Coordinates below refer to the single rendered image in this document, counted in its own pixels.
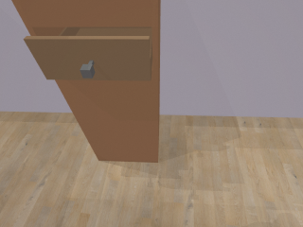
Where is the handle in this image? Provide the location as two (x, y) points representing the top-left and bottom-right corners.
(80, 60), (96, 79)

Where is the drawer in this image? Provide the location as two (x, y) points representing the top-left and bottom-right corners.
(24, 26), (152, 81)

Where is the cabinet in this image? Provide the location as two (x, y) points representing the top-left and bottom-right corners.
(11, 0), (161, 163)

